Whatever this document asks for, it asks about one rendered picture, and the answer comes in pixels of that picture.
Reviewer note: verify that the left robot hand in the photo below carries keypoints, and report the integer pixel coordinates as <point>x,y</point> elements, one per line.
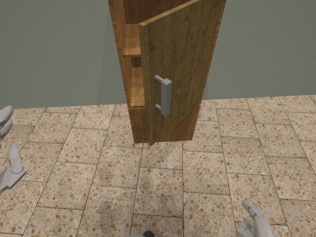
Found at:
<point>13,173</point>

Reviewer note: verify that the right robot hand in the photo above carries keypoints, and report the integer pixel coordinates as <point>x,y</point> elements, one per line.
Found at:
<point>260,227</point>

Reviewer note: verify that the handle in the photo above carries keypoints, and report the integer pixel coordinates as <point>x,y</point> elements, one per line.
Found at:
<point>166,88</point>

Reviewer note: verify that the cupboard door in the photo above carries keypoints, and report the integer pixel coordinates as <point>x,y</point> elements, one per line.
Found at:
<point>176,45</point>

